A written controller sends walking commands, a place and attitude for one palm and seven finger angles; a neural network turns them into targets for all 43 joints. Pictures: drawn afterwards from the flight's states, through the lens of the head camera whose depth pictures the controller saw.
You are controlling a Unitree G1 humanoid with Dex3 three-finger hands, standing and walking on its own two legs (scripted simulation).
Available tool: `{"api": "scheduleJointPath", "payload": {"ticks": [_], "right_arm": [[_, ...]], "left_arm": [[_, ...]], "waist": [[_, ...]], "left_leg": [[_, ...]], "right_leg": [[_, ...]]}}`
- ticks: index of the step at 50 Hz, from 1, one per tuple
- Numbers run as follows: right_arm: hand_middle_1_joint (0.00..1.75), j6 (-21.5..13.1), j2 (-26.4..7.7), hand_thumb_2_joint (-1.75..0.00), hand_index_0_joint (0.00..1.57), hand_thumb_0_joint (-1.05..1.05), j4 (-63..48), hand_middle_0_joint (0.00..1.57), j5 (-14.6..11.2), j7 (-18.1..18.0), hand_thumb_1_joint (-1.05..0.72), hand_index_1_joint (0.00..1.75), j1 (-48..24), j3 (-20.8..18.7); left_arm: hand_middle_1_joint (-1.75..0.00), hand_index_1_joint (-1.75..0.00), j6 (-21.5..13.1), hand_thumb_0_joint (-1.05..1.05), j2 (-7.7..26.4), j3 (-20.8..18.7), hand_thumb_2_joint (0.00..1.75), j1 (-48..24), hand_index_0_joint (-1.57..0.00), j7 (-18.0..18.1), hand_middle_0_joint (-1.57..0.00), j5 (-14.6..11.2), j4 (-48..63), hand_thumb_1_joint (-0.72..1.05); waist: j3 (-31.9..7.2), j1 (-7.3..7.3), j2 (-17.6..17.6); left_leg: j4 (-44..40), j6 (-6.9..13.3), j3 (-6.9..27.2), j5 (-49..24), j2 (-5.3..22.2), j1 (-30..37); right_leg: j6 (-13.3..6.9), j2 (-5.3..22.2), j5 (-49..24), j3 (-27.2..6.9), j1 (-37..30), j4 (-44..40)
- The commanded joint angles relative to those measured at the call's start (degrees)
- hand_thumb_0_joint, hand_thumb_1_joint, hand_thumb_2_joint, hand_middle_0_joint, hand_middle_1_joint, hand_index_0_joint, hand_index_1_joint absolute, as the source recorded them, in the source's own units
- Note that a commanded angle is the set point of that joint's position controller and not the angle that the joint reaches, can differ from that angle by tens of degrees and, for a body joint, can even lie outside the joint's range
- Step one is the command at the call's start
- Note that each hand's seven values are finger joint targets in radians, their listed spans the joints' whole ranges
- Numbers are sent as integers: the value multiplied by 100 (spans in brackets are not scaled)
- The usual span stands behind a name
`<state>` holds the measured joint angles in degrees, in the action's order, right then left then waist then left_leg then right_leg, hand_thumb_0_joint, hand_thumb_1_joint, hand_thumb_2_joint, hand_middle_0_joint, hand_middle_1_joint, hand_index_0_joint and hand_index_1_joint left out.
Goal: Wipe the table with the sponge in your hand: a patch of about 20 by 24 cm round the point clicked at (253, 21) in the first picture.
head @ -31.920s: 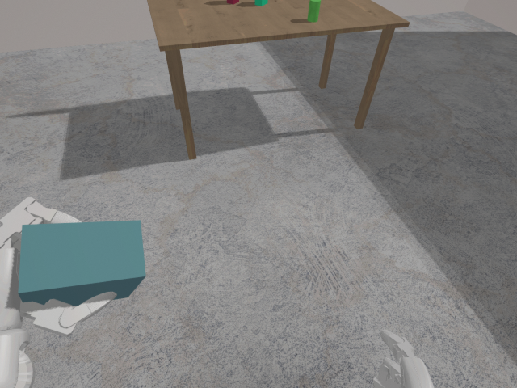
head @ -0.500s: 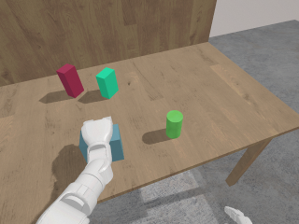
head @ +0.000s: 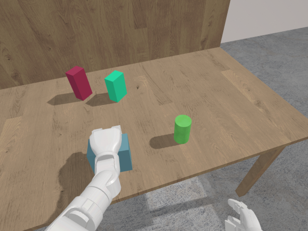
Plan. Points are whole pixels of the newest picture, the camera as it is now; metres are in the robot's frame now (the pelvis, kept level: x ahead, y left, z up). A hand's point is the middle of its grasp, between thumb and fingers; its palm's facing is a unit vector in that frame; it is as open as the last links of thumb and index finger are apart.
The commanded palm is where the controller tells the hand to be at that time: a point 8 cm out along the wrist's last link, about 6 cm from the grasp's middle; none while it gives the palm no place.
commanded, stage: wipe back along the third lane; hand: left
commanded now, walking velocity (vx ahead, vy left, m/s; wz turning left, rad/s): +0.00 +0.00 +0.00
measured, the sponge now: (112, 158) +0.33 +0.18 -0.04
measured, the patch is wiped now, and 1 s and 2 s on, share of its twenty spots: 1.00 1.00 1.00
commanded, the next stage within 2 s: slide back across to the middle lane in 0.32 s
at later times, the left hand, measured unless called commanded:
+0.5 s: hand (110, 150) +0.34 +0.18 +0.00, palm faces -0.05 -0.05 -1.00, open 10.4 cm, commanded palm +0.30 +0.18 +0.03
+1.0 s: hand (95, 153) +0.32 +0.22 +0.00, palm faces -0.06 -0.07 -1.00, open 10.4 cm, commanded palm +0.28 +0.22 +0.05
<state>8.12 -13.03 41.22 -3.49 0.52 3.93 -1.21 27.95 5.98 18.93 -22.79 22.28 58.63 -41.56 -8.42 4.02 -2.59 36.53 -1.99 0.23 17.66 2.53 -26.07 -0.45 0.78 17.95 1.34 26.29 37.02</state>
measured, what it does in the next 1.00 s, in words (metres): stands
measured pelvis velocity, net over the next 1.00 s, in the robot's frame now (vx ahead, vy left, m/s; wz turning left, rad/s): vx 0.01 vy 0.00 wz -0.01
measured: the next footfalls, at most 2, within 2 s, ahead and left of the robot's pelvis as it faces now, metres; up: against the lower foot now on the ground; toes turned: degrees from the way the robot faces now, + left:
none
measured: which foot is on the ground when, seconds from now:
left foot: down 0.00-1.00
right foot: down 0.00-1.00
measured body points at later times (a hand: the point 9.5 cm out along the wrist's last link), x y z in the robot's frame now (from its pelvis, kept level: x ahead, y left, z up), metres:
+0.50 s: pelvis -0.01 +0.00 +0.00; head +0.00 -0.03 +0.45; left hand +0.34 +0.18 +0.05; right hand +0.16 -0.24 -0.12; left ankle +0.00 +0.14 -0.72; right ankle +0.00 -0.12 -0.72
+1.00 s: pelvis +0.01 +0.00 +0.01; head +0.01 -0.03 +0.45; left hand +0.32 +0.22 +0.06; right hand +0.21 -0.24 -0.10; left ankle +0.00 +0.14 -0.72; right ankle +0.00 -0.12 -0.72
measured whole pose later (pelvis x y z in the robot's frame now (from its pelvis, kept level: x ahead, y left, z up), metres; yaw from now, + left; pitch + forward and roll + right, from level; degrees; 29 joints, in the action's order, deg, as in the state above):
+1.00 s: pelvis +0.01 +0.00 +0.01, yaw -1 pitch +5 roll +0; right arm 5.2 -14.0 40.3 -3.8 -1.8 4.6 -0.9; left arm 22.5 12.7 11.9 -14.2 17.2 58.4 -31.6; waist -6.2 3.5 -3.0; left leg 33.4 -2.1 -0.3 17.0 2.9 -21.8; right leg -0.6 0.3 17.3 0.8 22.5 34.3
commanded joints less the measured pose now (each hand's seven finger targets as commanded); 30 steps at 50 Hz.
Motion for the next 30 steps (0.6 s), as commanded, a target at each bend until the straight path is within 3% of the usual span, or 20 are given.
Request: {"api": "scheduleJointPath", "payload": {"ticks": [1, 4, 8, 9, 13, 14, 17, 19, 21, 23, 24, 25, 26, 30], "right_arm": [[30, -249, -634, -90, 20, 0, -768, 20, -1, -18, -90, 30, -628, -218], [30, -262, -646, -90, 20, 0, -730, 20, -5, -41, -90, 30, -654, -212], [30, -283, -633, -90, 20, 0, -725, 20, -21, -47, -90, 30, -612, -204], [30, -295, -655, -90, 20, 0, -704, 20, -12, -53, -90, 30, -594, -220], [30, -318, -650, -90, 20, 0, -730, 20, -29, -66, -90, 30, -589, -198], [30, -324, -667, -90, 20, 0, -703, 20, -24, -86, -90, 30, -585, -210], [30, -353, -647, -90, 20, 0, -713, 20, -45, -106, -90, 30, -573, -184], [30, -366, -667, -90, 20, 0, -696, 20, -34, -115, -90, 30, -557, -202], [30, -382, -650, -90, 20, 0, -700, 20, -45, -137, -90, 30, -528, -187], [30, -398, -660, -90, 20, 0, -703, 20, -30, -151, -90, 30, -509, -203], [30, -396, -678, -90, 20, 0, -731, 20, -14, -167, -90, 30, -533, -213], [30, -402, -641, -90, 20, 0, -803, 20, -31, -168, -90, 30, -576, -196], [30, -411, -638, -90, 20, 0, -796, 20, -35, -167, -90, 30, -556, -199], [30, -426, -654, -90, 20, 0, -864, 20, -29, -169, -90, 30, -646, -201]], "left_arm": [[-160, -160, -96, 0, 87, 0, 130, -777, -120, -75, -120, -59, 193, 10], [-160, -160, -66, 0, 267, -225, 130, -757, -120, -47, -120, -100, 157, 10], [-160, -160, -45, 0, 111, -8, 130, -845, -120, -51, -120, -91, 109, 10], [-160, -160, -51, 0, 354, -316, 130, -736, -120, -38, -120, -116, 100, 10], [-160, -160, -58, 0, 259, -167, 130, -709, -120, -41, -120, -151, 90, 10], [-160, -160, -63, 0, 493, -443, 130, -705, -120, -26, -120, -149, 76, 10], [-160, -160, -54, 0, 317, -191, 130, -936, -120, -34, -120, -142, 39, 10], [-160, -160, -60, 0, 548, -466, 130, -870, -120, -27, -120, -134, -17, 10], [-160, -160, -96, 0, 454, -302, 130, -1124, -120, -30, -120, -120, -24, 10], [-160, -160, -124, 0, 709, -546, 130, -962, -120, -13, -120, -96, -11, 10], [-160, -160, -156, 0, 1024, -855, 130, -886, -120, 2, -120, -93, 201, 10], [-160, -160, -163, 0, 838, -648, 130, -832, -120, -10, -120, -88, 324, 10], [-160, -160, -179, 0, 784, -582, 130, -901, -120, -14, -120, -63, 371, 10], [-160, -160, -135, 0, 1220, -934, 130, -612, -120, 4, -120, -17, 765, 10]], "waist": [[-911, -180, 960], [-871, -117, 955], [-768, -188, 884], [-896, -95, 960], [-773, -146, 954], [-779, -101, 1037], [-633, -189, 881], [-724, -110, 899], [-697, -208, 880], [-791, -117, 860], [-983, -14, 780], [-967, -44, 702], [-875, -111, 844], [-1014, 42, 664]], "left_leg": [[-268, 313, -296, -1093, -349, 561], [-314, 303, -292, -950, -356, 469], [-324, 316, -321, -845, -363, 480], [-335, 310, -294, -883, -358, 451], [-351, 322, -331, -734, -370, 414], [-377, 313, -296, -729, -355, 393], [-412, 321, -324, -563, -369, 396], [-430, 308, -300, -569, -362, 382], [-411, 315, -323, -465, -373, 381], [-424, 325, -335, -517, -378, 414], [-452, 317, -311, -618, -371, 467], [-453, 332, -331, -657, -389, 500], [-445, 334, -327, -685, -369, 508], [-530, 336, -323, -847, -370, 652]], "right_leg": [[-274, -226, -1611, 224, -485, -547], [-271, -235, -1437, 155, -486, -622], [-248, -220, -1243, 184, -386, -652], [-269, -242, -1295, 156, -482, -651], [-229, -214, -1091, 146, -424, -709], [-242, -236, -1037, 134, -440, -734], [-221, -222, -757, 159, -289, -771], [-240, -244, -716, 146, -326, -779], [-211, -227, -565, 148, -244, -786], [-214, -213, -599, 123, -355, -798], [-236, -223, -721, 77, -523, -791], [-226, -213, -808, 99, -562, -761], [-209, -213, -865, 124, -532, -770], [-220, -204, -1015, 73, -797, -790]]}}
